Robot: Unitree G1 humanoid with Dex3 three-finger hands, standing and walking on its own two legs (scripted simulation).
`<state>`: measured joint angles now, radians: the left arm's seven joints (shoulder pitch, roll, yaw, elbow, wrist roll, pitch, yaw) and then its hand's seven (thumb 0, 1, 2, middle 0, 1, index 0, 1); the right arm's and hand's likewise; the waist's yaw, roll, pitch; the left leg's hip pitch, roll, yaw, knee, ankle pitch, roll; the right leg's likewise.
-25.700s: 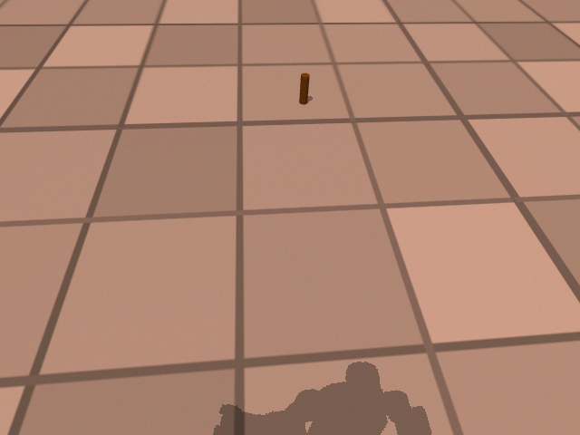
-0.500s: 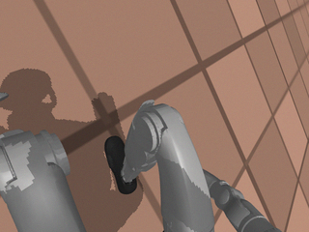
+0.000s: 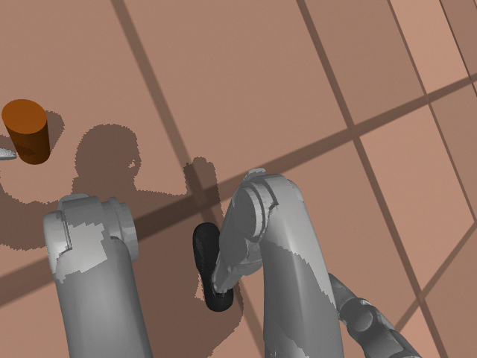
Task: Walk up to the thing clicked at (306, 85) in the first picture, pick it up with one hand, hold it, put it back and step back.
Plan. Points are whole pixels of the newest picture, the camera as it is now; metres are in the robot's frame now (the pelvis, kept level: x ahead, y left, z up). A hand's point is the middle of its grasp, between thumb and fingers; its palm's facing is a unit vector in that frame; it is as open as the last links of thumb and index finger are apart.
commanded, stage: rise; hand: left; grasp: from the side
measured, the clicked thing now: (30, 136) +0.45 +0.23 -0.22
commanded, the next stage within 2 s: home in 0.06 s
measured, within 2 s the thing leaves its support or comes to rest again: neither
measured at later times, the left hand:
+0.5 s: hand out of the picture +0.33 +0.33 +0.01, palm faces +0.15 -0.89 -0.44, open 17.2 cm
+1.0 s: hand out of the picture +0.28 +0.23 +0.23, palm faces +0.24 -0.91 -0.35, open 17.3 cm
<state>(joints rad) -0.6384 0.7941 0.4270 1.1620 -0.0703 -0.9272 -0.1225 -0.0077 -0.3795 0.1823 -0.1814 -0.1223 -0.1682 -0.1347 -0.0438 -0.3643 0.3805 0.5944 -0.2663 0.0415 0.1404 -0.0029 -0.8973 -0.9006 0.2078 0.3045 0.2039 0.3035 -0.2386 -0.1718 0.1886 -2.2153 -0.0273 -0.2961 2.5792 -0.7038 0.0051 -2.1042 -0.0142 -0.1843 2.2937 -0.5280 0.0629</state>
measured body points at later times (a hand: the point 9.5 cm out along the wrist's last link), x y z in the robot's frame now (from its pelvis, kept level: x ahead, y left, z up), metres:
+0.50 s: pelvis +0.01 -0.01 +0.11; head +0.19 +0.07 +0.51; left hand +0.32 +0.37 +0.04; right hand +0.19 -0.24 -0.01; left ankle +0.08 +0.11 -0.27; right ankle +0.16 -0.14 -0.27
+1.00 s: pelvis +0.08 -0.02 +0.33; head +0.18 +0.01 +0.77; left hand +0.26 +0.28 +0.25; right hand +0.29 -0.24 +0.24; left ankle +0.08 +0.11 -0.27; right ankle +0.16 -0.14 -0.27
